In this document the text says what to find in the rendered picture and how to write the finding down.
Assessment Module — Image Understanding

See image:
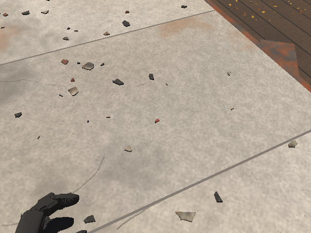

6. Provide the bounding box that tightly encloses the left robot hand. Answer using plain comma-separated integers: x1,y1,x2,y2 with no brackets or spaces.
15,192,87,233

